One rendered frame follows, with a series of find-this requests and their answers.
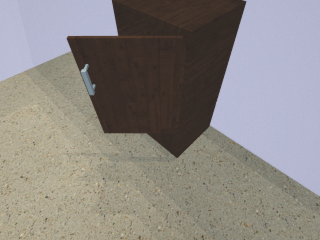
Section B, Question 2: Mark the cupboard door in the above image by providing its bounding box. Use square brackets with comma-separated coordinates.
[66, 35, 183, 134]

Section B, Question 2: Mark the handle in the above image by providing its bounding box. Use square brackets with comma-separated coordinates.
[81, 64, 96, 95]

